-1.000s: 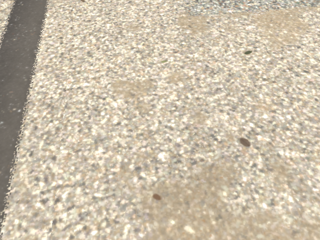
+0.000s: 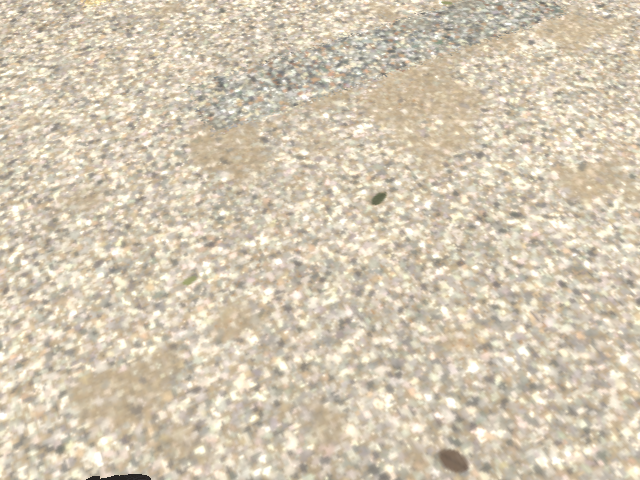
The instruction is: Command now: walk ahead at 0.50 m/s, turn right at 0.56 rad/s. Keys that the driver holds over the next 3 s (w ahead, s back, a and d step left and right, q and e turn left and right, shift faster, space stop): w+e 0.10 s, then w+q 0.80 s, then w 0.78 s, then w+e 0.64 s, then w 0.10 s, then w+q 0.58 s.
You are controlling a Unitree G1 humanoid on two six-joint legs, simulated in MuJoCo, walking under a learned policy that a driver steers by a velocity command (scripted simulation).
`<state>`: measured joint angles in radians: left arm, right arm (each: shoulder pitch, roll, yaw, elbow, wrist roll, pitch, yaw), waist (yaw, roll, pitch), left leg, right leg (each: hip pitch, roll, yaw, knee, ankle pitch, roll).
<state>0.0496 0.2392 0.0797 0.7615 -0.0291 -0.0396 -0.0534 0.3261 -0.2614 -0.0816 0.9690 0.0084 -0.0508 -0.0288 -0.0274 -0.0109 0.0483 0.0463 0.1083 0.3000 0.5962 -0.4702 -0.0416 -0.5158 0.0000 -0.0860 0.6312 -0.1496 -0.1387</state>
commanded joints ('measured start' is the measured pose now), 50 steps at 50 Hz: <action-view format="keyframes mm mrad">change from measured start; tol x16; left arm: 1 348 339 97 4 10 -10 21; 7 147 106 23 -35 25 -43 28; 27 225 212 26 59 29 -8 91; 29 373 35 -35 17 59 -48 64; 32 130 162 -14 -39 -1 -117 41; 50 28 156 7 -122 30 -107 34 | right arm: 1 23 -33 18 -160 -9 -62 14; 22 -385 -62 22 -246 19 -57 82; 30 120 -203 -39 -187 13 -37 70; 35 -105 -129 -10 -269 -6 -32 54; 50 27 -146 -19 -262 8 6 14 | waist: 1 82 -254 -408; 4 75 25 -157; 20 119 -36 34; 26 8 -98 -104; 29 -15 280 -408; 30 -95 172 -423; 33 -18 -21 -114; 50 19 144 -97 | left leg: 1 -736 -154 -274 832 -155 13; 16 -709 16 -308 93 644 45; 23 -787 -57 -282 -45 497 112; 27 -332 -181 -202 -79 405 199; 29 343 221 -1007 -151 292 475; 30 381 203 -1083 -263 148 443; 34 -137 85 -731 -353 436 358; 38 -305 28 -599 -388 584 349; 50 -166 16 -680 -141 492 214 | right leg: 1 923 -345 921 -278 -138 -338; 9 350 -175 313 -426 353 -147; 20 551 -201 99 -486 282 -41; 26 686 -226 18 -140 996 13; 27 600 -193 -14 65 986 43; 28 357 -145 -33 386 652 80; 29 -100 82 73 722 -370 146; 30 -228 54 221 799 -401 119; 43 21 -14 125 -23 226 209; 50 167 3 125 -200 116 118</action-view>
